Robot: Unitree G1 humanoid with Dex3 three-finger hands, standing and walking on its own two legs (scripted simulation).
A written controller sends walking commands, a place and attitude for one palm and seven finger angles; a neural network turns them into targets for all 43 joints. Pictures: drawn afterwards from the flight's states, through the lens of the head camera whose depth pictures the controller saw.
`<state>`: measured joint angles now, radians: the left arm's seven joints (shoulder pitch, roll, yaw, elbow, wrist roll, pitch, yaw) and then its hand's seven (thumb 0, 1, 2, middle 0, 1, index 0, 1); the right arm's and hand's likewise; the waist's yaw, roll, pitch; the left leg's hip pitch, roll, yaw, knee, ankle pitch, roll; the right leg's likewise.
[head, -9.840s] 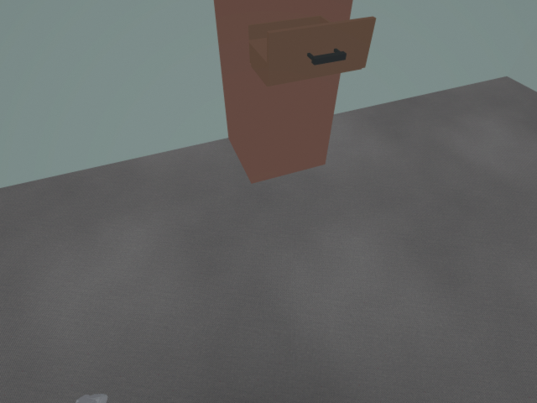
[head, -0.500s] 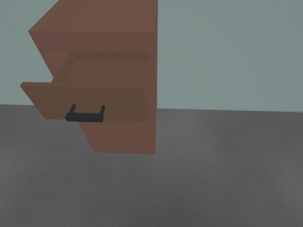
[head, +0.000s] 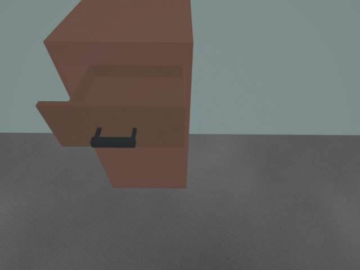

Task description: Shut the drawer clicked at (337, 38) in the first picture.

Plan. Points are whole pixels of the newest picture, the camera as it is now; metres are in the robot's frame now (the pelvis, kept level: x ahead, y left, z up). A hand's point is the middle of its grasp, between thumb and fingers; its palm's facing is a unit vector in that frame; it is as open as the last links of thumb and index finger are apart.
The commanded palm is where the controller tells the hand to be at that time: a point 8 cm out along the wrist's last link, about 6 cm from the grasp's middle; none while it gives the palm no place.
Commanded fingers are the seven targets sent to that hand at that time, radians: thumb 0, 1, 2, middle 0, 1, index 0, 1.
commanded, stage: come to a stop and stand still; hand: left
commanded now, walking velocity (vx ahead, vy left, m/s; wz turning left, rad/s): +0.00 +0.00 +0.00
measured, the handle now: (115, 136) +0.46 +0.23 -0.01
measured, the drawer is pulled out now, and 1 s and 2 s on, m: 0.20 0.20 0.20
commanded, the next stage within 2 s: look again from close up in 0.02 s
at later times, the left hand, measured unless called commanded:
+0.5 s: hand out of the picture +0.01 +0.13 -0.17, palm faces +0.00 -0.98 -0.19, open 7.3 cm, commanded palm none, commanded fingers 0.00 0.90 0.90 -0.20 -0.30 -0.20 -0.30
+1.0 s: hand out of the picture +0.00 +0.12 -0.18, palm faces +0.08 -0.99 -0.14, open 7.4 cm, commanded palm none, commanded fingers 0.00 0.90 0.90 -0.20 -0.30 -0.20 -0.30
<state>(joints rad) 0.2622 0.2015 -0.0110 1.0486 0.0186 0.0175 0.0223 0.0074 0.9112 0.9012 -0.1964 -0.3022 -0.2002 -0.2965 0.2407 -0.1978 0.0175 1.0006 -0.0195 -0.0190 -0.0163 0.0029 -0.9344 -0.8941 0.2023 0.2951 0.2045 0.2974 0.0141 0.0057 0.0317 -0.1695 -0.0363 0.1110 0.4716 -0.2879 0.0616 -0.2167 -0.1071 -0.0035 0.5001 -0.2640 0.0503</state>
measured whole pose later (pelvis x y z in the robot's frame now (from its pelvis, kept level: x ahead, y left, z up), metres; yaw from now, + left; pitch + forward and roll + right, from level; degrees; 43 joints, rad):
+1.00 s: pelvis +0.03 -0.05 +0.00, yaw +1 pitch +0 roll +0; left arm 0.35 0.15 0.02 1.09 0.02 0.00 0.01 0.01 0.91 0.90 -0.20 -0.30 -0.20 -0.30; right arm 0.32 -0.16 0.00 1.11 -0.02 -0.01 -0.01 0.01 -0.91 -0.89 0.20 0.29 0.20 0.30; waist 0.02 -0.03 0.02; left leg -0.17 0.05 0.06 0.54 -0.37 -0.02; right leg -0.19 -0.03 -0.06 0.53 -0.34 0.00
